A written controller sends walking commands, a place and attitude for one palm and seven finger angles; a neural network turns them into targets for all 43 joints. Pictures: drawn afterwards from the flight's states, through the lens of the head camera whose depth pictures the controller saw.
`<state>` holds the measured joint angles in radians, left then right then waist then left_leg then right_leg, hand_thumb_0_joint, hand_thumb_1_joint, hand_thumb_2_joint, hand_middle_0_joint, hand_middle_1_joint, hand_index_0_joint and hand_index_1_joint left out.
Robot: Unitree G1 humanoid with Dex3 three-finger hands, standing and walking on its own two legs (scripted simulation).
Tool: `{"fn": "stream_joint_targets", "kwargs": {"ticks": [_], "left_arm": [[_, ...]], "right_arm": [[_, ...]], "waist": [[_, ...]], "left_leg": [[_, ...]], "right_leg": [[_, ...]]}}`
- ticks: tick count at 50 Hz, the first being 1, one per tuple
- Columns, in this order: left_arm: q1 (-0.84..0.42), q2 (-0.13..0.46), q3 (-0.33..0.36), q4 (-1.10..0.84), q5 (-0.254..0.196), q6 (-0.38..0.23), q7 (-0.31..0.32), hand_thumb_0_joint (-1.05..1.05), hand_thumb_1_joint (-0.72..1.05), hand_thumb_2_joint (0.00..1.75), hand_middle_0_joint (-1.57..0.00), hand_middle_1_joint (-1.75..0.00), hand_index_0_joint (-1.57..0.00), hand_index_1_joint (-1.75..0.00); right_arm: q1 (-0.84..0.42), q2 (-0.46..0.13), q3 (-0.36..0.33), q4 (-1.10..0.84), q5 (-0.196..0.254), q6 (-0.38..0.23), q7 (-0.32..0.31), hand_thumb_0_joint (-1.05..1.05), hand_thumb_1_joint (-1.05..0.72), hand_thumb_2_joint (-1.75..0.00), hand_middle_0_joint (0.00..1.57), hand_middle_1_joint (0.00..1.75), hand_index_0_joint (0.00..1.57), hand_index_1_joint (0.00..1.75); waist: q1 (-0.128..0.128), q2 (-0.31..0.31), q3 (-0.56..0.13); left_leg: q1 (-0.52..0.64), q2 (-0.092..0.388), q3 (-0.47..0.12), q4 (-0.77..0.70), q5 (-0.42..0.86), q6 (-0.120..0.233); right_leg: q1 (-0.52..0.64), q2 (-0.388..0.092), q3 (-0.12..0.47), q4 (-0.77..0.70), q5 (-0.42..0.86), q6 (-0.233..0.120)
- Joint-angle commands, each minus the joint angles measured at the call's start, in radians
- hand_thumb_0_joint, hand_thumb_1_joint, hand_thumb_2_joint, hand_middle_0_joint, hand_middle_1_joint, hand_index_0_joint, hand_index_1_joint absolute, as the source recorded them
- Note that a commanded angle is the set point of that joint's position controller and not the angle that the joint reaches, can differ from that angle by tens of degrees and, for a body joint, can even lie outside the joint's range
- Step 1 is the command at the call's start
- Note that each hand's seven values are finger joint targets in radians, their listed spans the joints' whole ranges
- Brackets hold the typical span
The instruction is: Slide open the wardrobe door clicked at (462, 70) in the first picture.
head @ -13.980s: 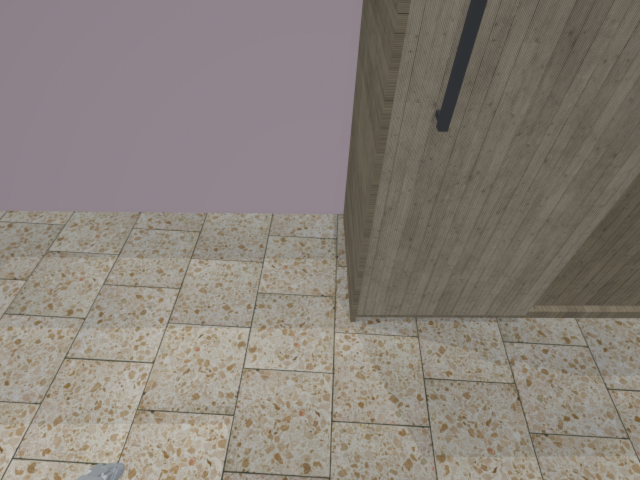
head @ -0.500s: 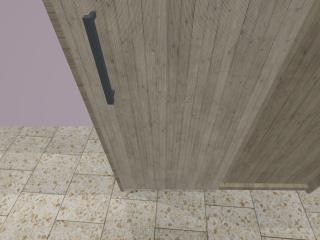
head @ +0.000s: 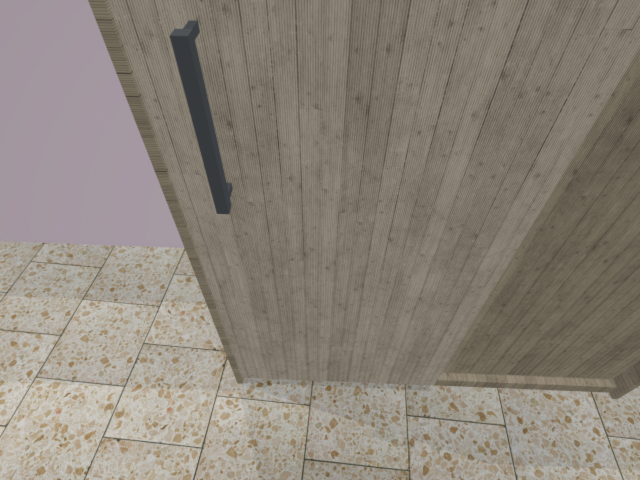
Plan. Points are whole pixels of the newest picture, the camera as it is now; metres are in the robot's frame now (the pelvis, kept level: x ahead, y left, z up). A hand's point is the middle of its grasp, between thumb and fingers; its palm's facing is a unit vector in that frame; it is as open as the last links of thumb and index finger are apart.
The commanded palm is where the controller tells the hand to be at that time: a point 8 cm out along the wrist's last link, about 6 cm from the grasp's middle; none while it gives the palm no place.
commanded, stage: come to a stop and stand still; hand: left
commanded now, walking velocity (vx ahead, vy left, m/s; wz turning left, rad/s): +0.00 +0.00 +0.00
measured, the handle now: (210, 130) +0.50 +0.19 +0.19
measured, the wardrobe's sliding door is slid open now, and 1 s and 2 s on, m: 0.00 0.00 0.00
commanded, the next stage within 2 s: look again from close up in 0.14 s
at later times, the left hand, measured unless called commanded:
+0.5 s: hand out of the picture +0.02 +0.18 -0.17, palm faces +0.01 -0.98 -0.22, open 7.4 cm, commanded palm none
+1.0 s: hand out of the picture +0.02 +0.18 -0.17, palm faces +0.02 -0.98 -0.21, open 7.4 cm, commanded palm none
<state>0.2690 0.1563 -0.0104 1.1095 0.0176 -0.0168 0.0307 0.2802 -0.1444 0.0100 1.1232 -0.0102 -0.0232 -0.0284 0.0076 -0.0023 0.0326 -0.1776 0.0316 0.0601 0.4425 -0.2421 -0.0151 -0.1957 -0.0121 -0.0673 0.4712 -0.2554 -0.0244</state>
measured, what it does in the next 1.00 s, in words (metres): stands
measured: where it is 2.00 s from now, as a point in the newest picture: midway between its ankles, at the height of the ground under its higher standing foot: outside the picture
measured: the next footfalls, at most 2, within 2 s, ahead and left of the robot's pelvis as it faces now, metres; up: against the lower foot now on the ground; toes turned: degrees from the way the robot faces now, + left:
none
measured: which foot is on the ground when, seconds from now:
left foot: down 0.00-1.00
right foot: down 0.00-1.00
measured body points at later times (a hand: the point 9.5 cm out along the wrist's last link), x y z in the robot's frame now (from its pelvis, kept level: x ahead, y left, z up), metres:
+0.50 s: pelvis +0.01 +0.00 +0.00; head +0.02 -0.01 +0.45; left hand +0.02 +0.23 -0.15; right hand +0.03 -0.23 -0.16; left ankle +0.00 +0.13 -0.74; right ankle +0.00 -0.10 -0.74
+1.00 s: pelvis +0.01 -0.01 +0.00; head +0.02 +0.00 +0.45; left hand +0.02 +0.23 -0.16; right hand +0.02 -0.23 -0.16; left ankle +0.00 +0.13 -0.74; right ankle +0.00 -0.10 -0.74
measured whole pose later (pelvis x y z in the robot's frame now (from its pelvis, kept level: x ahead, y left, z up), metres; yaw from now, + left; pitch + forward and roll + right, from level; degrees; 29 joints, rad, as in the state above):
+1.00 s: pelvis +0.01 -0.01 +0.00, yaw +0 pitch -1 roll +1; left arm 0.25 0.18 0.00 1.11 0.02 -0.02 0.03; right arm 0.25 -0.16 0.01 1.14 -0.01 -0.02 -0.03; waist 0.01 -0.01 0.05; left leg -0.15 0.04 0.06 0.41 -0.24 -0.02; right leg -0.17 0.00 -0.07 0.44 -0.25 -0.03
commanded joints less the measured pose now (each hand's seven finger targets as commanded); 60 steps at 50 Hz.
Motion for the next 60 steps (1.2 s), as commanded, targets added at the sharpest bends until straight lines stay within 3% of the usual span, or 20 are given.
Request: {"fn": "stream_joint_targets", "kwargs": {"ticks": [1, 20, 53, 54, 55, 56, 57, 58, 59, 60], "left_arm": [[0.059, 0.108, 0.024, -0.031, -0.002, -0.017, 0.003, 0.0, 0.9, 0.9, -0.2, -0.3, -0.2, -0.3], [0.03, 0.143, 0.029, -0.04, -0.005, -0.018, -0.001, 0.0, 0.9, 0.9, -0.2, -0.3, -0.2, -0.3], [0.044, 0.134, 0.028, -0.033, -0.005, -0.017, -0.001, 0.0, 0.9, 0.9, -0.2, -0.3, -0.2, -0.3], [0.151, 0.126, 0.028, 0.012, 0.002, -0.031, 0.043, 0.0, 0.9, 0.9, -0.2, -0.3, -0.2, -0.3], [-0.622, 0.359, 0.144, -1.539, -0.223, -0.264, 0.025, 0.0, 0.88, 0.89, -0.2, -0.32, -0.2, -0.32], [-0.451, 0.442, 0.242, -1.501, -0.164, -0.256, 0.091, 0.0, 0.85, 0.88, -0.2, -0.33, -0.2, -0.33], [0.076, 0.097, 0.045, -1.235, -0.154, -0.126, 0.084, 0.0, 0.83, 0.87, -0.21, -0.34, -0.21, -0.34], [0.118, 0.001, 0.02, -1.141, -0.197, -0.087, 0.075, 0.0, 0.81, 0.86, -0.21, -0.36, -0.21, -0.36], [0.017, 0.035, 0.043, -1.215, -0.208, -0.138, 0.057, 0.0, 0.78, 0.85, -0.21, -0.37, -0.21, -0.37], [0.041, 0.068, 0.092, -1.152, -0.209, -0.2, 0.034, 0.0, 0.76, 0.84, -0.21, -0.39, -0.21, -0.39]], "right_arm": [[0.068, -0.092, -0.017, -0.031, -0.002, -0.014, -0.006, 0.0, -0.9, -0.9, 0.2, 0.3, 0.2, 0.3], [0.014, -0.131, -0.02, -0.032, -0.005, -0.013, -0.004, 0.0, -0.9, -0.9, 0.2, 0.3, 0.2, 0.3], [0.025, -0.116, -0.02, -0.013, -0.004, -0.01, -0.005, 0.0, -0.9, -0.9, 0.2, 0.3, 0.2, 0.3], [-0.076, -0.126, -0.027, -0.079, 0.008, -0.015, 0.004, 0.0, -0.9, -0.9, 0.2, 0.3, 0.2, 0.3], [-0.049, -0.295, -0.035, -0.426, 0.058, -0.166, -0.044, 0.0, -0.9, -0.9, 0.2, 0.3, 0.2, 0.3], [-0.13, -0.191, -0.007, -0.397, 0.055, -0.235, -0.081, 0.0, -0.9, -0.9, 0.2, 0.3, 0.2, 0.3], [-0.101, -0.165, -0.026, -0.427, 0.045, -0.284, -0.067, 0.0, -0.9, -0.9, 0.2, 0.3, 0.2, 0.3], [-0.089, -0.183, -0.028, -0.389, 0.069, -0.293, -0.066, 0.0, -0.9, -0.9, 0.2, 0.3, 0.2, 0.3], [-0.112, -0.213, -0.047, -0.454, 0.061, -0.308, -0.062, 0.0, -0.9, -0.9, 0.2, 0.3, 0.2, 0.3], [-0.101, -0.227, -0.066, -0.461, 0.043, -0.317, -0.059, 0.0, -0.9, -0.9, 0.2, 0.3, 0.2, 0.3]], "waist": [[-0.002, -0.006, 0.023], [0.0, 0.0, 0.005], [0.003, 0.001, 0.023], [0.04, -0.015, 0.003], [-0.088, 0.198, -0.481], [-0.014, 0.282, -0.371], [0.002, 0.238, -0.287], [-0.031, 0.097, -0.174], [-0.055, -0.007, -0.051], [-0.063, -0.119, -0.028]], "left_leg": [[-0.02, 0.079, -0.071, -0.082, 0.144, 0.035], [0.008, 0.079, -0.069, -0.089, 0.152, 0.03], [0.002, 0.077, -0.066, -0.096, 0.13, 0.026], [-0.062, 0.078, -0.011, 0.145, 0.108, -0.003], [0.191, -0.038, -0.035, -0.021, 0.215, 0.043], [0.195, -0.017, -0.005, -0.015, 0.237, 0.035], [0.108, 0.0, -0.033, -0.036, 0.289, 0.033], [0.043, -0.007, -0.049, 0.003, 0.22, 0.026], [-0.04, -0.013, -0.071, 0.039, 0.116, 0.032], [-0.112, -0.021, -0.068, 0.081, 0.038, 0.032]], "right_leg": [[0.005, -0.1, 0.101, -0.092, 0.165, -0.018], [0.02, -0.109, 0.111, -0.106, 0.191, -0.021], [0.017, -0.107, 0.111, -0.129, 0.154, -0.02], [0.034, -0.188, 0.194, -0.109, 0.647, 0.028], [0.147, -0.081, 0.121, -0.025, 0.465, -0.005], [0.093, -0.03, 0.096, 0.019, 0.279, -0.012], [0.035, -0.013, 0.01, 0.039, 0.16, -0.015], [-0.049, -0.01, -0.024, 0.02, 0.136, 0.004], [-0.14, -0.011, -0.029, 0.01, 0.073, 0.02], [-0.219, -0.008, -0.028, 0.01, -0.025, 0.027]]}}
